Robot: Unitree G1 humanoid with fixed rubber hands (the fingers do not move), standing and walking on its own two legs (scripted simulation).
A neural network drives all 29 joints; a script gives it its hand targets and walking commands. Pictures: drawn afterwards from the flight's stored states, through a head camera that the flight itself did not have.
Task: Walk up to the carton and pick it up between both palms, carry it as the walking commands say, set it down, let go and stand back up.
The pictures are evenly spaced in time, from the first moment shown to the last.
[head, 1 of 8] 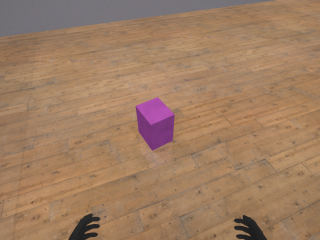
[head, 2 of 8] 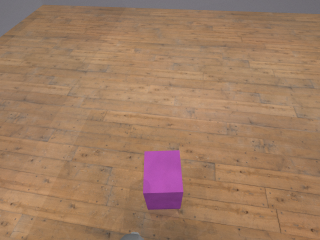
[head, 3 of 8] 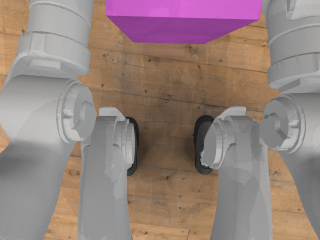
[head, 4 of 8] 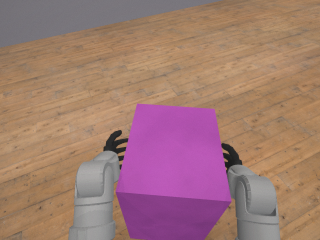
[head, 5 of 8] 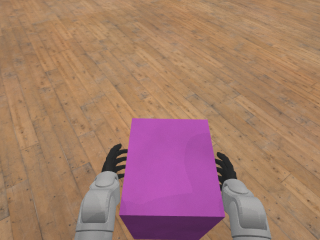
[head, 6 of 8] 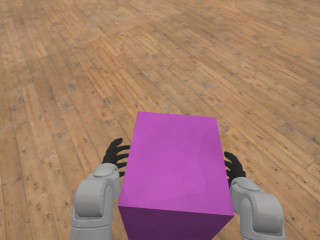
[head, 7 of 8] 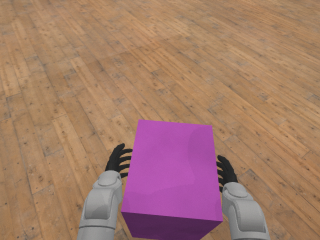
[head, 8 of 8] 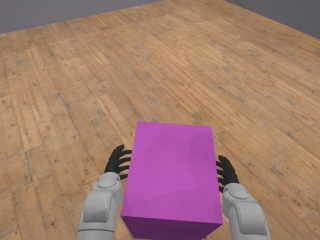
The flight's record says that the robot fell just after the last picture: no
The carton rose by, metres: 0.65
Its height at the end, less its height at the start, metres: +0.54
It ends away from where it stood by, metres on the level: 13.66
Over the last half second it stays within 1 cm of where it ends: no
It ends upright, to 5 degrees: yes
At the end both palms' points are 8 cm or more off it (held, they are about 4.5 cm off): no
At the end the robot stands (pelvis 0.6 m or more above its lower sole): yes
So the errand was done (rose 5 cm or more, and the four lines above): no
